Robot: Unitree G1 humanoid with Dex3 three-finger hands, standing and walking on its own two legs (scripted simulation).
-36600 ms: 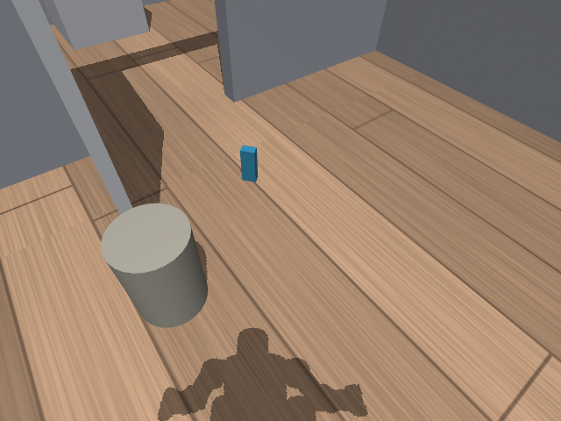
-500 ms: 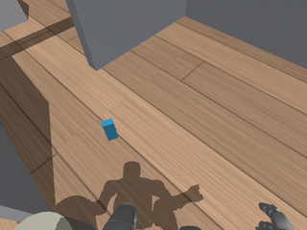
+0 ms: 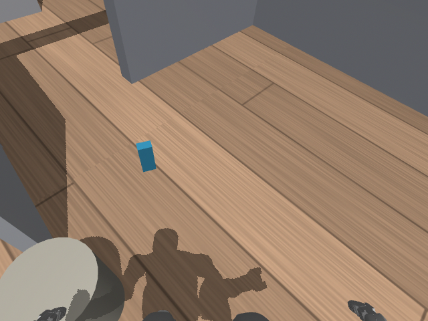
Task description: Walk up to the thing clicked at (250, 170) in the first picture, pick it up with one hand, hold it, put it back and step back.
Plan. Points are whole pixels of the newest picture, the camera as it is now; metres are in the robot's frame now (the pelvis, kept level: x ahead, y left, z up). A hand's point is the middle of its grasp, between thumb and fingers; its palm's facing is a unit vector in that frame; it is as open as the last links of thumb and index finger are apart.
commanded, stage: step back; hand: left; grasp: from the side
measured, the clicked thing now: (146, 156) +0.92 +0.32 -0.66
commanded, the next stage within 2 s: stand in 1.00 s
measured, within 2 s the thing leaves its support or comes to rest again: neither
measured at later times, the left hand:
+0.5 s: hand out of the picture -0.01 +0.29 -0.15, palm faces +0.04 -0.91 -0.40, open 7.4 cm
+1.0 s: hand out of the picture +0.10 +0.25 -0.14, palm faces +0.07 -0.94 -0.34, open 7.4 cm
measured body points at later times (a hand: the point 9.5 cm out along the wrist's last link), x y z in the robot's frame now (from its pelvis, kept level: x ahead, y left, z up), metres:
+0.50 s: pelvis -0.04 +0.01 +0.00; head -0.02 +0.01 +0.45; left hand -0.01 +0.34 -0.12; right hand +0.05 -0.30 -0.12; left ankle -0.01 +0.12 -0.73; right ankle -0.07 -0.13 -0.70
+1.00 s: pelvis +0.00 +0.00 +0.01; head +0.01 -0.01 +0.46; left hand +0.10 +0.30 -0.11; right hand +0.09 -0.30 -0.13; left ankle -0.01 +0.12 -0.73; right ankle +0.02 -0.13 -0.73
